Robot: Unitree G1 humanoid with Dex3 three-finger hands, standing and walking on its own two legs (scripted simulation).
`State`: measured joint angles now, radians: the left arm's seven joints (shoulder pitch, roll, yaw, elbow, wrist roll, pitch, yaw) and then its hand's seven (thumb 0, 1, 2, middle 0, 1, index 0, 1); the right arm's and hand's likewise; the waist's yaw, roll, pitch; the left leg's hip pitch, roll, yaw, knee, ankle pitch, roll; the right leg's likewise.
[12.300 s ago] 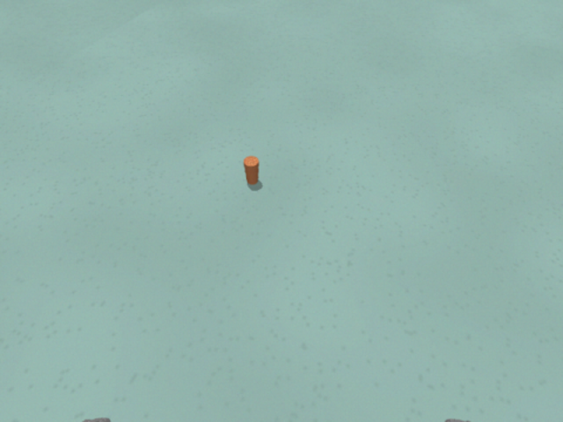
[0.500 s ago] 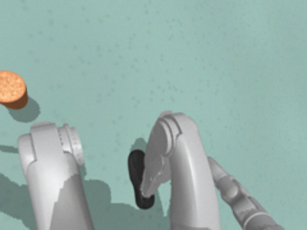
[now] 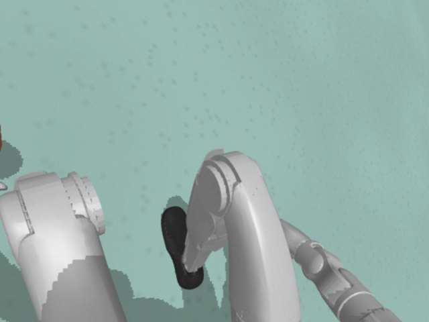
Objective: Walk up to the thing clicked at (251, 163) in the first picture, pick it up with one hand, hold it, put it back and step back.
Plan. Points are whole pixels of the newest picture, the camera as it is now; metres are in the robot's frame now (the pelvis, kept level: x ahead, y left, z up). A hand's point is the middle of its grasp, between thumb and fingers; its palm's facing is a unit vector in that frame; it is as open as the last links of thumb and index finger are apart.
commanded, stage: close in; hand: left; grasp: from the side
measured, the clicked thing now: out of the picture +0.42 +0.28 -0.21
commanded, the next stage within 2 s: rest palm in 0.08 s
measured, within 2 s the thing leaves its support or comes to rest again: leaves its support in 1.34 s
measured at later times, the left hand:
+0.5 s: hand out of the picture +0.41 +0.29 -0.17, palm faces +0.34 -0.94 +0.00, open 14.8 cm
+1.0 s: hand out of the picture +0.42 +0.28 -0.17, palm faces +0.37 -0.93 +0.00, open 9.9 cm
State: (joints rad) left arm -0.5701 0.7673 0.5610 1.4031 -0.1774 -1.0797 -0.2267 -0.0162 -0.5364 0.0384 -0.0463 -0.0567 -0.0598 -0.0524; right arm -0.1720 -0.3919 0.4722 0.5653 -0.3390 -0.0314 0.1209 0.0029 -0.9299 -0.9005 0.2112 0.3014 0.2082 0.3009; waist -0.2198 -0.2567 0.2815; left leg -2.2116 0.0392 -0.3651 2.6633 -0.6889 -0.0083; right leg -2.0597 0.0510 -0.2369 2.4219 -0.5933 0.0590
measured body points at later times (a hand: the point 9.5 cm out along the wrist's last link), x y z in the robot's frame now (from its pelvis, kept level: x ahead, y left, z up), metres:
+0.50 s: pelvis +0.00 +0.00 +0.00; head +0.22 +0.19 +0.34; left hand +0.39 +0.33 -0.17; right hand +0.18 -0.24 -0.03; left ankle +0.09 +0.13 -0.25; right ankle +0.15 -0.12 -0.25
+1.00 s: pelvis +0.00 +0.00 +0.00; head +0.22 +0.19 +0.34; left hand +0.40 +0.33 -0.17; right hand +0.17 -0.24 -0.03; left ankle +0.09 +0.13 -0.25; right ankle +0.15 -0.12 -0.25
